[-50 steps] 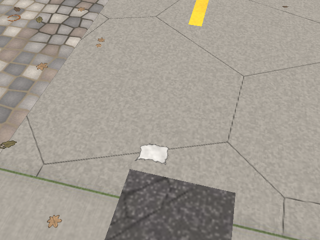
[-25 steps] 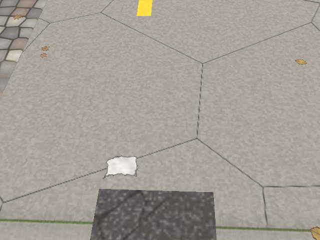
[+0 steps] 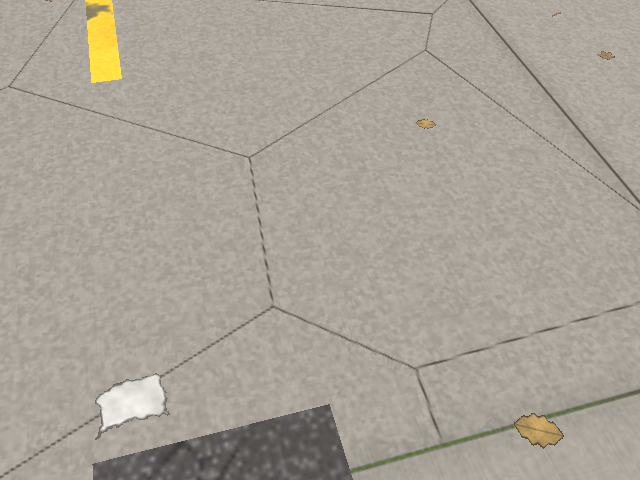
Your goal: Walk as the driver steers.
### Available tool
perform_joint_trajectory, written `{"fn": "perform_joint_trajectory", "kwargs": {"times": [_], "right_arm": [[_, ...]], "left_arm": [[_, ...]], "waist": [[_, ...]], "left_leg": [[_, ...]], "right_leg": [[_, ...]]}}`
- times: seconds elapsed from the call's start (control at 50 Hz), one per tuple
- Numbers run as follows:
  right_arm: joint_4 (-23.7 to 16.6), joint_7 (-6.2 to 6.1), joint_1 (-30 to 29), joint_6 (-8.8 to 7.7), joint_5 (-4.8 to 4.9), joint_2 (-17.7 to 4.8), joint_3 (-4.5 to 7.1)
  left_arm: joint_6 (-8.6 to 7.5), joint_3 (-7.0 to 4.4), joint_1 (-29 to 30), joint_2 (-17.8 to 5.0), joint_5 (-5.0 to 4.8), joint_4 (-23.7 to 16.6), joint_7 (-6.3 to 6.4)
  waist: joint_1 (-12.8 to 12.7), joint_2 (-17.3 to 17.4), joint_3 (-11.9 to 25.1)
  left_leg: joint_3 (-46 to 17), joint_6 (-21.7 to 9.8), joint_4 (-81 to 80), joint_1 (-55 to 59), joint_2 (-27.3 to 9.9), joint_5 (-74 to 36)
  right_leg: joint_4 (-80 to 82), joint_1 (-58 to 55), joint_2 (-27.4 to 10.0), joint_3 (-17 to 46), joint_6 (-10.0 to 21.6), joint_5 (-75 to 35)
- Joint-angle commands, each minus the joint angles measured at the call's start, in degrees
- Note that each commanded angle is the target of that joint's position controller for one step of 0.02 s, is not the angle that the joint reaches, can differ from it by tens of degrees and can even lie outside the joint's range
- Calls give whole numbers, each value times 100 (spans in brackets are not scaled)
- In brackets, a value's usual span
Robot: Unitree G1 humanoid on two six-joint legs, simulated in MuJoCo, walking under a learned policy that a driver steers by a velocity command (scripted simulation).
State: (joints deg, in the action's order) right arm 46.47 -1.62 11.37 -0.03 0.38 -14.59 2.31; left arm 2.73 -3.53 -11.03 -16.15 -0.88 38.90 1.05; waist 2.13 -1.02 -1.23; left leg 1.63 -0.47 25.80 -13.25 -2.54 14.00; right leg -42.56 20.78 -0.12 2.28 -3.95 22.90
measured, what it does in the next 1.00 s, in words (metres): walks ahead: right foot, then left foot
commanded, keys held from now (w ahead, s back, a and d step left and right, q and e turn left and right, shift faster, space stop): w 1.00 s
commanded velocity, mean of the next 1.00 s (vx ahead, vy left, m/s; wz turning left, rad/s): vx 0.42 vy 0.00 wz -0.05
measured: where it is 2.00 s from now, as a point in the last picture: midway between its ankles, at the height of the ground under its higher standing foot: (299, 252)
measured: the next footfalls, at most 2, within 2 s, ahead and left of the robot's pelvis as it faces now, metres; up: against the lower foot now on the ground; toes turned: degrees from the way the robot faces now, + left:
right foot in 0.08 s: +0.02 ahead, -0.13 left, +0.00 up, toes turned +0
left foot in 0.50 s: +0.34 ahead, +0.12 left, +0.00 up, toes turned +1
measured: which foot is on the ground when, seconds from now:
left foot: down 0.00-0.08, up 0.10-0.48, down 0.50-1.00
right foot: up 0.00-0.06, down 0.08-0.52, up 0.54-1.00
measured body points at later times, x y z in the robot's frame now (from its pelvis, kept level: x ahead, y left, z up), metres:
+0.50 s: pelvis +0.17 +0.01 -0.02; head +0.20 +0.01 +0.43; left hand +0.15 +0.30 -0.14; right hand +0.39 -0.23 -0.10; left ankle +0.30 +0.12 -0.74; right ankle -0.02 -0.13 -0.74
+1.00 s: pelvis +0.43 +0.01 -0.01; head +0.47 +0.01 +0.44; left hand +0.66 +0.23 -0.09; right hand +0.43 -0.27 -0.14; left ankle +0.30 +0.12 -0.74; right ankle +0.61 -0.13 -0.72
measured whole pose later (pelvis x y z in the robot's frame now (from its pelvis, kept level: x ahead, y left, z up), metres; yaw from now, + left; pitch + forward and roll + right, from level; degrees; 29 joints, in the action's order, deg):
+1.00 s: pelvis +0.43 +0.01 -0.01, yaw -1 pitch +2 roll +2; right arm 49.7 0.5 21.2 -3.7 1.1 -16.7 2.7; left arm -4.7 -1.8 -4.2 -14.6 -0.9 38.8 -2.2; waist 5.1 -2.1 -1.1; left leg 2.4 -1.5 13.2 3.1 2.8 18.5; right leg -31.2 34.3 -4.3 0.5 1.1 -1.6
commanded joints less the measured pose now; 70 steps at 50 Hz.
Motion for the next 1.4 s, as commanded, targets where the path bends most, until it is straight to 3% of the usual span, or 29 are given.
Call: {"fn": "perform_joint_trajectory", "kwargs": {"times": [0.02, 0.06, 0.08, 0.1, 0.12, 0.14, 0.2, 0.32, 0.44, 0.5, 0.52, 0.54, 0.56, 0.58, 0.62, 0.66, 0.78, 0.86, 0.96, 1.02, 1.06, 1.08, 1.1, 1.12, 1.14, 1.16, 1.2, 1.26, 1.4], "right_arm": [[-202, 67, 80, -66, 125, -1218, 283], [-150, 138, 99, -162, 78, -871, 155], [-288, 219, -128, -259, -68, -355, -1], [-658, 217, -463, -402, -2, -450, 31], [-721, 191, -847, -477, 100, -950, 184], [-669, 226, -728, -498, 179, -1072, 249], [-458, 293, -519, -536, 62, -901, 258], [-654, 407, -1107, -578, 38, -419, 53], [-888, 512, -1296, -592, 97, -719, 83], [-524, 403, 194, -568, 75, -1166, 328], [-364, 334, 1202, -542, 21, -1561, 427], [-223, 389, 1546, -533, -49, -1969, 496], [-291, 391, 1358, -562, 29, -1353, 331], [-343, 363, 930, -563, 25, -1158, 263], [-461, 357, 291, -552, -64, -955, 207], [-483, 359, 80, -603, -127, -800, 170], [-248, 272, 341, -656, -32, -960, 216], [-109, 214, 708, -574, 34, -1095, 232], [117, 189, 1129, -404, 88, -1198, 271], [132, 149, 995, -314, 98, -1321, 318], [44, 121, 908, -272, 18, -1076, 205], [-144, 155, 1536, -377, -27, -489, 15], [-54, 187, 1484, -506, 8, -495, -14], [-199, 235, 993, -594, 176, -1023, 130], [-340, 247, 537, -634, 221, -1049, 124], [-381, 235, 319, -631, 123, -985, 124], [-293, 225, 544, -503, 57, -862, 154], [-283, 182, 542, -354, 16, -654, 121], [-632, 285, -777, -459, 32, -408, 27]], "left_arm": [[-168, -80, -6, -404, -25, -328, -71], [-247, -127, -574, -509, -48, -117, -45], [-277, -184, -1210, -776, -11, 5, 11], [-304, -389, -1527, -1546, 49, 93, -45], [-451, -322, -1495, -1235, 102, 75, -79], [-555, -215, -1237, -908, 102, 62, -78], [-665, -108, -789, -613, 44, -23, -77], [-677, -188, -1108, -803, 33, 125, -52], [-667, -267, -1304, -1022, -66, 356, -50], [-571, -221, -1265, -973, 6, 381, -17], [-564, -83, -1385, -678, 131, 259, 4], [-673, 110, -2149, 78, 21, 165, -41], [-778, -16, -1643, -577, -113, 245, -59], [-827, -104, -1063, -869, -231, 77, -92], [-848, -88, -653, -755, -56, 29, -59], [-736, -88, -905, -593, -39, 129, -72], [-658, -38, -164, -403, 79, -59, -47], [-777, 49, 644, -216, 39, -241, -155], [-847, 53, 1277, -296, -22, -524, -339], [-863, -41, 820, -539, -6, -466, -375], [-846, -284, -861, -1031, 36, -22, -280], [-819, -422, -1508, -1653, 166, 57, -245], [-801, -336, -1706, -1324, 76, 125, -254], [-799, -211, -1360, -1003, 46, 99, -252], [-784, -159, -943, -868, 43, 36, -240], [-785, -113, -600, -735, 79, 29, -259], [-850, -62, -255, -542, 130, 8, -284], [-951, -107, -286, -667, 87, 173, -274], [-853, -156, -758, -908, 52, 528, -134]], "waist": [[-51, 1130, 93], [-376, 827, 227], [-584, -152, 598], [-691, -1498, 360], [-861, -942, -102], [-650, -861, -352], [-410, -710, -502], [-598, -493, -372], [-448, -536, -501], [348, -501, 586], [693, 143, 1485], [214, 2029, 2351], [453, 1448, 1946], [369, 1088, 1080], [41, 381, 385], [-243, 626, 338], [-185, 356, -148], [148, 318, -271], [300, 384, -393], [-72, 585, -47], [-892, 395, 1174], [-762, -797, 2141], [-837, -1378, 2582], [-862, -941, 1738], [-733, -569, 1061], [-549, -196, 577], [-202, -380, 361], [-68, -310, 169], [-524, -217, -175]], "left_leg": [[-1248, -1121, -1033, -136, -1103, 1076], [-1044, -732, -508, -885, -861, 1132], [-377, -304, 1044, -1718, -355, 1300], [239, -41, 2108, -3094, 278, 1985], [-243, -16, 3115, -3543, -46, 2037], [-403, -117, 3426, -3745, -235, 1523], [-401, -114, 3265, -3646, -457, 208], [-37, 175, 1403, -2558, -165, -1326], [-124, -184, 542, -1968, -21, -1154], [232, -580, 439, 263, 381, -868], [-945, -945, 583, 2020, -651, -699], [-3985, -1805, -407, 3563, -1923, 1299], [-4484, -1593, -1094, 3230, -1857, 1989], [-3623, -1357, -1107, 2530, -1740, 1706], [-2495, -1244, -1256, 1110, -1322, 411], [-1967, -1282, -1570, 481, -1066, -44], [-1065, -1373, -2037, 312, -921, -930], [-573, -1169, -1982, 503, -756, -1216], [-677, -1097, -1559, 1433, -1147, -1480], [-647, -916, -840, 1823, -1216, -3001], [-204, -587, 1351, 955, -692, -3525], [54, -166, 3677, -1391, 121, -1384], [-683, -93, 4690, -2426, 600, 1808], [-904, -177, 5093, -3024, 223, 1634], [-674, -231, 4923, -3077, -84, 1136], [-570, -211, 4532, -2909, -295, 711], [-611, -137, 4064, -2256, -547, 223], [-524, 49, 3599, -2253, -592, -184], [-205, 118, 1180, -2305, -361, -2103]], "right_leg": [[1541, -805, 244, -586, 356, -571], [2130, -2181, 13, -193, 695, -766], [2305, -3129, -1014, 1116, 972, -923], [2847, -3060, -2154, 2891, 1870, -118], [3180, -2717, -2242, 3275, 2235, 478], [3256, -2587, -2008, 2856, 2056, 826], [3558, -2328, -1448, 1794, 1667, -220], [3591, -1713, -1021, 531, 1535, -1812], [3337, -2069, -1497, 586, 1381, -2204], [1269, -1903, -1054, 91, 1038, -4706], [-591, -735, -731, -117, 816, -3342], [-2578, 1236, 364, 84, 469, 666], [-3205, 1851, 161, 717, 539, 931], [-3301, 2261, -145, 510, 633, 453], [-2734, 1896, -621, 285, 654, -410], [-2474, 1372, -811, 306, 624, -765], [-1048, 1964, -905, 158, 304, -2012], [387, 1657, -653, -139, 299, -2946], [1151, 1773, -463, -146, 502, -2527], [1370, 993, -199, -319, 766, -1854], [1312, -1629, -307, -228, 1167, -2058], [1316, -4059, -1841, 2244, 2016, -1314], [2304, -4508, -2281, 4062, 2294, -627], [2464, -3949, -2117, 3432, 2011, -231], [2558, -3096, -1905, 2616, 1847, -566], [2754, -2265, -1668, 2055, 1778, -1106], [3119, -1407, -1348, 1445, 1720, -1695], [3452, -1033, -1244, 875, 1835, -2359], [3623, -1389, -1006, -43, 1548, -2437]]}}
